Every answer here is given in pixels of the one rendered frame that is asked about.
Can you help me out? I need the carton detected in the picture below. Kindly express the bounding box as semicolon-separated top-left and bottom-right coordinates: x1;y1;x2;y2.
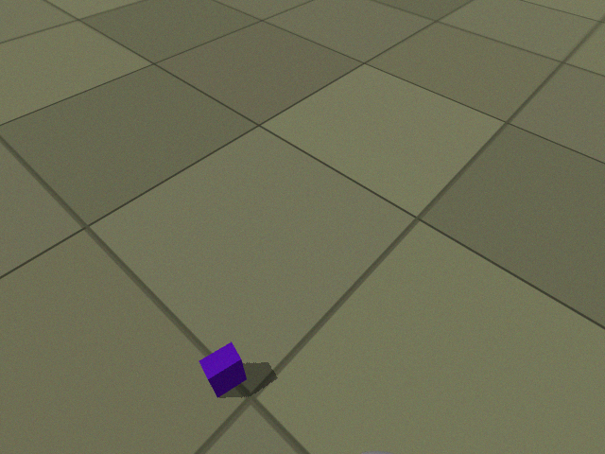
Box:
199;342;247;398

